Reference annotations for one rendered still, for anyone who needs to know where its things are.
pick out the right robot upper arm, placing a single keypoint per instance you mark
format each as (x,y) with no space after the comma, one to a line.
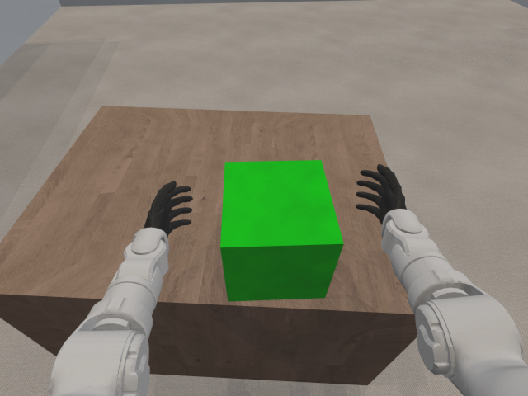
(471,341)

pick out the left robot forearm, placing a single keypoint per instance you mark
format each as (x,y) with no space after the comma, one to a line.
(132,295)

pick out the pedestal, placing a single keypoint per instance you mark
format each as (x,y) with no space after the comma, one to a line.
(59,258)

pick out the carton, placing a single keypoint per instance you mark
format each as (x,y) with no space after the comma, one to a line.
(280,238)

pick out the robot right hand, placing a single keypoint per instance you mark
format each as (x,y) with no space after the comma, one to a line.
(389,190)

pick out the left robot upper arm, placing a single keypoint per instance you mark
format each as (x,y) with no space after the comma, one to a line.
(103,363)

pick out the right robot forearm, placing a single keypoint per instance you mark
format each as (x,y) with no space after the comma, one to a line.
(417,262)

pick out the robot left hand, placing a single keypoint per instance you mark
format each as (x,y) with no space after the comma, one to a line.
(160,214)

